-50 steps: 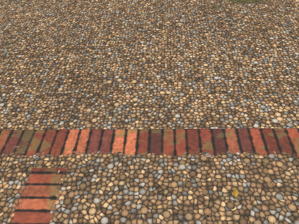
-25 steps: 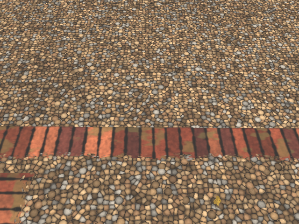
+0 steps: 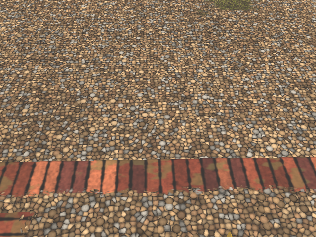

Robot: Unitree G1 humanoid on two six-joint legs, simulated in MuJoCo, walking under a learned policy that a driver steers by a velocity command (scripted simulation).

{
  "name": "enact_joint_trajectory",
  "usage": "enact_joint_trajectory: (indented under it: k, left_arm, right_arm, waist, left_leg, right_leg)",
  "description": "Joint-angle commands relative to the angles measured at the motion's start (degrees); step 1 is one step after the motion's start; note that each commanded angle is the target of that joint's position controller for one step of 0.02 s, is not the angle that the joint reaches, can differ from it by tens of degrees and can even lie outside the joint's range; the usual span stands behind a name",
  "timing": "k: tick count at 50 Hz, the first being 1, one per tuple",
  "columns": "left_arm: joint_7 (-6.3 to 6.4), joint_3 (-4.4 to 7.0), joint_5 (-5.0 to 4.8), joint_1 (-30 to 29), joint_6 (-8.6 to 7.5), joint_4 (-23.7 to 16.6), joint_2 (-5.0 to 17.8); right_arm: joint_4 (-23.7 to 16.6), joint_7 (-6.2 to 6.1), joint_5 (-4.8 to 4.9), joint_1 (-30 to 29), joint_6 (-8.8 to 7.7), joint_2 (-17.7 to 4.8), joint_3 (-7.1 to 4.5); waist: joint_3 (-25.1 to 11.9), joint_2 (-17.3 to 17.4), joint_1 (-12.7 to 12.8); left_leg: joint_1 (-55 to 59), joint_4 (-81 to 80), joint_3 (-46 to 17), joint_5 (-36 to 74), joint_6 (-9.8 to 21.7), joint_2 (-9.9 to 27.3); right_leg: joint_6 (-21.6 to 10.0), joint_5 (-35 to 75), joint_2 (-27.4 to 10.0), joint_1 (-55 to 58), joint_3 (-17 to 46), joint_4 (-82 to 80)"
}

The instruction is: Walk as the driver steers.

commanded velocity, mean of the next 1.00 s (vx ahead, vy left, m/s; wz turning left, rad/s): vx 0.42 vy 0.00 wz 0.00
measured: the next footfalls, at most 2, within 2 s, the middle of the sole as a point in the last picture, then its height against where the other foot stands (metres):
left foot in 0.72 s outside the picture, level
right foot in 1.20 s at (161, 208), level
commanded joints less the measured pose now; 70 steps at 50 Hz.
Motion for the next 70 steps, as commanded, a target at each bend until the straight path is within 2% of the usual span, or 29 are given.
enact_joint_trajectory:
  k: [1, 18, 20, 22, 24, 25, 27, 32, 34, 35, 36, 37, 38, 39, 40, 42, 45, 48, 52, 54, 56, 58, 59, 60, 61, 62, 64, 67, 70]
  left_arm:
    - [0.11, 0.40, -0.02, 5.1, -0.32, -0.2, 3.6]
    - [0.42, 0.06, -0.07, 5.8, -0.61, 0.5, 2.7]
    - [0.16, 1.06, 0.31, 7.8, -0.27, 0.2, 5.0]
    - [-0.52, 2.07, 0.51, 10.8, -0.03, -0.7, 7.2]
    - [-0.27, 3.67, 0.28, 12.3, -0.90, -0.1, 10.0]
    - [-0.20, 4.16, 0.60, 11.5, -1.37, -0.7, 10.0]
    - [-0.24, 4.64, 0.49, 7.6, -2.78, -2.5, 10.2]
    - [-0.85, 5.41, 0.19, 3.2, -4.72, -4.5, 11.1]
    - [-1.40, 5.72, 0.27, 2.0, -4.91, -5.0, 12.2]
    - [-1.80, 5.66, 0.66, 1.3, -5.22, -5.1, 12.5]
    - [-2.18, 5.14, 1.34, -0.7, -5.60, -6.0, 11.3]
    - [-2.94, 3.72, 0.38, -2.5, -6.43, -10.4, 4.7]
    - [-3.61, 4.22, 0.95, -7.1, -6.61, -12.6, 7.3]
    - [-4.32, 4.33, 0.66, -10.0, -6.57, -14.0, 8.5]
    - [-4.98, 4.45, 0.94, -9.7, -6.52, -13.5, 9.2]
    - [-5.75, 4.29, 2.31, -7.6, -5.16, -13.2, 7.8]
    - [-6.25, 3.98, 1.89, -13.0, -3.07, -15.6, 7.5]
    - [-6.30, 3.52, 1.48, -23.2, -2.74, -19.9, 7.8]
    - [-6.68, 2.50, 0.26, -29.3, -2.79, -22.3, 6.6]
    - [-6.20, 2.57, 0.04, -29.1, -2.85, -22.4, 7.3]
    - [-5.47, 3.20, 0.21, -24.8, -2.76, -21.8, 9.5]
    - [-4.98, 4.84, 0.26, -7.9, -2.83, -17.6, 13.4]
    - [-4.54, 6.18, 0.57, 3.7, -2.73, -14.3, 15.7]
    - [-3.84, 7.66, 1.02, 8.2, -2.26, -13.1, 18.8]
    - [-4.17, 8.63, 1.97, 3.6, -1.81, -13.4, 23.0]
    - [-4.02, 8.64, 1.27, 2.2, -1.66, -13.7, 21.0]
    - [-3.60, 7.48, 0.94, -0.7, -2.51, -12.6, 15.7]
    - [-2.33, 5.91, -0.40, -3.0, -4.07, -13.0, 13.5]
    - [-2.27, 6.06, -1.15, -1.3, -5.13, -13.8, 16.9]
  right_arm:
    - [-0.7, -0.25, 0.05, 2.6, -0.45, -3.9, -0.44]
    - [1.4, -0.54, 0.02, 4.1, -0.66, -2.6, -0.18]
    - [1.2, -0.29, -0.01, 4.9, -0.18, -5.1, -1.30]
    - [-2.4, 0.82, -0.13, -0.4, -0.03, -5.3, -1.82]
    - [-7.9, 1.88, -0.77, -11.3, -1.23, -2.0, -1.29]
    - [-8.6, 2.23, -1.54, -12.3, -1.72, -5.2, -2.36]
    - [-9.4, 3.17, -1.36, -10.3, -2.59, -6.5, -3.42]
    - [-11.7, 4.31, -0.69, -10.1, -2.69, -5.1, -3.92]
    - [-10.3, 4.03, -0.74, -3.9, -2.92, -5.6, -4.50]
    - [-7.7, 3.43, -0.82, 4.7, -3.42, -7.2, -5.48]
    - [-4.1, 2.41, -1.52, 18.4, -4.38, -12.0, -7.20]
    - [-2.8, 2.11, -2.66, 24.8, -4.98, -17.5, -7.57]
    - [-5.0, 1.89, -2.69, 14.3, -4.32, -12.8, -5.88]
    - [-7.5, 2.12, -2.48, 6.8, -4.49, -12.2, -5.45]
    - [-7.9, 2.51, -1.79, 4.8, -4.95, -11.6, -5.21]
    - [-7.7, 2.22, -1.10, 3.5, -5.71, -9.3, -4.13]
    - [-6.1, 1.75, -0.67, 7.9, -6.72, -8.4, -3.51]
    - [-6.1, 2.10, -0.51, 10.9, -7.40, -8.1, -3.17]
    - [-5.6, 1.62, 0.02, 12.4, -8.47, -8.8, -3.04]
    - [-5.2, 1.35, -0.30, 13.2, -8.54, -9.5, -2.96]
    - [-4.8, 0.22, -1.32, 14.3, -7.66, -11.8, -3.43]
    - [-5.3, -0.83, -2.46, 12.6, -5.90, -15.3, -4.62]
    - [-6.4, -0.80, -2.20, 9.7, -5.41, -16.6, -5.19]
    - [-7.8, -0.12, -2.51, 7.4, -5.91, -13.1, -4.57]
    - [-12.5, 1.94, 0.20, 10.3, -7.19, -5.8, -2.95]
    - [-15.5, 1.74, 0.33, 1.6, -8.49, -10.3, -3.16]
    - [-17.4, 1.68, -0.75, -3.8, -9.49, -10.8, -2.81]
    - [-19.6, 2.28, -3.50, -4.3, -6.28, -9.0, -2.10]
    - [-24.9, 2.49, -3.05, -12.5, -5.09, -8.7, -1.18]
  waist:
    - [4.2, 0.4, 0.3]
    - [4.8, -0.6, 0.0]
    - [3.3, -1.1, 0.7]
    - [10.6, -3.8, 3.4]
    - [14.5, -12.0, 6.6]
    - [12.8, -7.9, 6.0]
    - [8.5, -4.5, 2.5]
    - [9.2, -7.9, 0.2]
    - [8.8, -5.1, -2.7]
    - [5.3, -1.9, -6.7]
    - [-1.7, 7.6, -13.3]
    - [-5.7, 24.5, -12.1]
    - [-0.1, 14.6, -7.2]
    - [3.0, 6.5, -3.9]
    - [2.1, 1.1, -2.5]
    - [2.5, 2.5, 0.9]
    - [6.8, 1.9, 0.8]
    - [9.7, 0.7, -0.8]
    - [11.2, 1.5, -1.3]
    - [9.2, 2.5, -0.9]
    - [3.3, 7.0, 1.8]
    - [-6.2, 10.4, 9.9]
    - [-10.3, 9.3, 15.7]
    - [-12.6, 4.2, 15.2]
    - [-15.3, -15.8, 6.2]
    - [-13.2, -6.4, 7.7]
    - [-3.7, 6.1, 4.0]
    - [2.8, 5.8, -2.1]
    - [7.5, 4.0, -2.0]
  left_leg:
    - [3.1, -5.7, -10.3, -9.4, -0.7, 7.5]
    - [4.8, -3.0, -9.3, -2.2, -0.6, 7.2]
    - [2.3, -0.3, -8.0, -26.0, 1.2, 4.1]
    - [-11.8, 3.8, -8.9, -37.1, 2.0, 3.8]
    - [-25.7, 19.0, 0.3, -13.9, -0.8, 2.2]
    - [-29.8, 24.6, -2.1, -13.3, -1.2, 4.4]
    - [-29.9, 27.5, -4.5, -11.0, -1.8, 6.2]
    - [-9.0, 14.6, 1.4, -11.2, -1.1, 3.9]
    - [4.3, 10.0, 5.5, -10.6, -0.2, 1.1]
    - [16.0, 8.6, 6.2, -12.3, 0.4, -0.8]
    - [30.6, 4.5, -5.0, -22.3, 2.4, 6.5]
    - [35.7, -11.8, -39.7, -51.0, 6.7, 22.8]
    - [26.7, -16.3, -49.4, -52.4, 7.9, 24.3]
    - [21.5, -13.4, -41.4, -45.2, 7.4, 24.1]
    - [17.1, -13.5, -33.6, -37.3, 6.6, 21.2]
    - [11.5, -16.1, -24.4, -29.8, 5.0, 16.8]
    - [11.1, -18.7, -17.0, -19.2, 5.3, 14.0]
    - [9.7, -21.5, -10.9, -7.6, 6.3, 11.8]
    - [12.4, -27.2, -1.6, 11.2, 4.5, 12.3]
    - [19.5, -23.1, 3.4, 33.7, 2.6, 12.7]
    - [27.0, -11.1, 6.0, 62.7, 0.5, 14.2]
    - [27.1, 13.6, 6.8, 74.2, -0.2, 15.4]
    - [20.8, 31.1, 7.3, 68.1, 0.1, 14.7]
    - [3.9, 50.7, 5.2, 30.5, 0.7, 10.2]
    - [-25.1, 71.2, -1.7, -19.6, -3.0, -1.8]
    - [-32.3, 71.7, -9.7, -13.1, -0.9, 0.9]
    - [-29.0, 61.3, -10.2, -7.9, -0.1, 6.1]
    - [-23.0, 53.6, -9.1, -11.7, -4.3, 8.8]
    - [-18.3, 37.4, -3.3, -8.2, -7.7, 7.1]
  right_leg:
    - [-2.3, -2.4, -5.6, -7.4, 6.1, -6.0]
    - [-2.4, 2.3, -6.2, -5.3, 6.0, -6.2]
    - [-4.7, -20.0, -4.0, -5.4, 6.1, -4.7]
    - [-8.9, -36.9, -8.4, -5.1, 14.6, -9.0]
    - [-13.5, -32.4, -20.5, 4.9, 27.9, -20.3]
    - [-14.1, -27.9, -21.8, 7.5, 28.8, -21.1]
    - [-12.6, -21.0, -20.0, 10.4, 23.9, -19.8]
    - [-10.1, -17.9, -14.7, -3.9, 11.7, -19.0]
    - [-10.8, -14.4, -13.7, -10.8, 8.7, -12.7]
    - [-10.4, -2.4, -11.4, -15.2, 5.6, -1.9]
    - [-8.8, 7.4, -5.9, -23.6, -0.9, 21.7]
    - [-6.5, -14.5, 2.3, -39.0, -1.4, 43.5]
    - [-7.8, -8.6, 0.0, -44.7, 6.0, 52.1]
    - [-8.1, -1.0, -4.8, -46.2, 5.3, 54.0]
    - [-7.5, 3.3, -7.3, -42.2, 5.1, 51.0]
    - [-5.1, 5.1, -9.3, -37.3, 4.0, 46.6]
    - [-2.8, 9.1, -9.5, -42.4, 1.0, 43.8]
    - [-1.8, 14.1, -8.5, -42.3, -2.1, 32.1]
    - [-5.0, 20.6, -5.3, -32.1, -6.6, 15.8]
    - [-7.7, 19.2, -1.7, -28.4, -9.2, 12.7]
    - [-9.7, 13.7, 3.5, -22.9, -11.9, 13.4]
    - [-11.9, 6.8, 7.3, -7.1, -11.5, 13.9]
    - [-13.4, 5.7, 6.4, 5.7, -9.1, 8.5]
    - [-15.3, -8.4, -2.3, 18.8, 4.4, 11.3]
    - [-27.3, -17.6, -16.8, 33.6, 43.2, -0.8]
    - [-25.1, -16.8, -16.1, 31.7, 49.2, -9.0]
    - [-20.3, -5.8, -13.0, 15.6, 36.8, -11.4]
    - [-18.8, 11.1, -7.2, -1.6, 26.0, -11.8]
    - [-16.6, 42.1, -3.1, -13.0, 17.9, -11.1]
Over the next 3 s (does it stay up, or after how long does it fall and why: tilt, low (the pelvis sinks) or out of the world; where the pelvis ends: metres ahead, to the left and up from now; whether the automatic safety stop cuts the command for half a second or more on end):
stays up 0.98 -0.01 0.00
